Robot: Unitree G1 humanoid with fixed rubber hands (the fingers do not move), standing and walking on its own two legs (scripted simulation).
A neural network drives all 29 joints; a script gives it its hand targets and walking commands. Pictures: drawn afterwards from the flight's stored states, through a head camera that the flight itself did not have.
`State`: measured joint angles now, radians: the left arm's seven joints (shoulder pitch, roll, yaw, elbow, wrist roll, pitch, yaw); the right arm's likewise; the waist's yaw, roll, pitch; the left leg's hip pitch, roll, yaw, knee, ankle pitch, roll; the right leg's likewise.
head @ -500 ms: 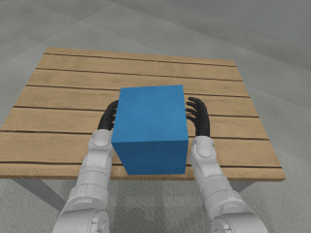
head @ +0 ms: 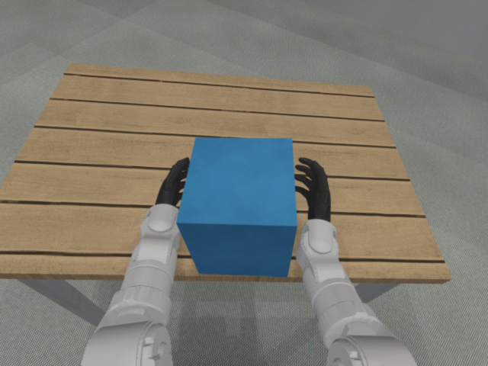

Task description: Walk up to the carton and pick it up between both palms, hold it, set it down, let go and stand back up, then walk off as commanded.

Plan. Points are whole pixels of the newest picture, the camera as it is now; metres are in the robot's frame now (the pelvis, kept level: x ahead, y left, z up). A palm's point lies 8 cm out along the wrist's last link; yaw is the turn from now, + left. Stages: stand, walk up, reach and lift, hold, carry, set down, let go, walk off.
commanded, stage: set down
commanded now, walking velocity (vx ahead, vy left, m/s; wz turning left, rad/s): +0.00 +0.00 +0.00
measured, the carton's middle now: (243, 209) +0.38 -0.02 +0.02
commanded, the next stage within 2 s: none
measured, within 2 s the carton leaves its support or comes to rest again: rests again in 0.82 s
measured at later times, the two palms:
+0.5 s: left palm (172, 207) +0.39 +0.10 +0.01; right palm (316, 217) +0.35 -0.15 +0.03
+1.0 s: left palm (167, 206) +0.39 +0.11 +0.01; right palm (315, 225) +0.34 -0.15 +0.02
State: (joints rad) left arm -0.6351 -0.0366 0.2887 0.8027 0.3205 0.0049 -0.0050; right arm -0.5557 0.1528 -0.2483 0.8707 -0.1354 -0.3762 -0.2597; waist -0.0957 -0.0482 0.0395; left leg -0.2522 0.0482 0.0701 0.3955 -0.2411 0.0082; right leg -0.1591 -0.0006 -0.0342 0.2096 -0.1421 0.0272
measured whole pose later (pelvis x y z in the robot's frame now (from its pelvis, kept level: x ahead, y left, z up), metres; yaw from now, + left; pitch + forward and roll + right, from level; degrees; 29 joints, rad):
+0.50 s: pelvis +0.00 +0.00 +0.00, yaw +0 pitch +7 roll -2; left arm -0.64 -0.04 0.32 0.86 0.34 -0.10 -0.01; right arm -0.55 0.18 -0.30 0.91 -0.18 -0.44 -0.26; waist -0.10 -0.05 0.03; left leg -0.30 0.05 0.07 0.40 -0.23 0.01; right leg -0.21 0.00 -0.03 0.22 -0.14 0.03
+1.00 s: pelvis -0.01 +0.00 +0.00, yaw +0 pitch +9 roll -2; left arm -0.65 -0.01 0.29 0.88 0.24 -0.11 0.01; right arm -0.55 0.18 -0.30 0.95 -0.18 -0.41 -0.31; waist -0.10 -0.05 -0.02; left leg -0.35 0.05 0.07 0.41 -0.22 0.01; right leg -0.29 0.00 -0.03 0.28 -0.15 0.03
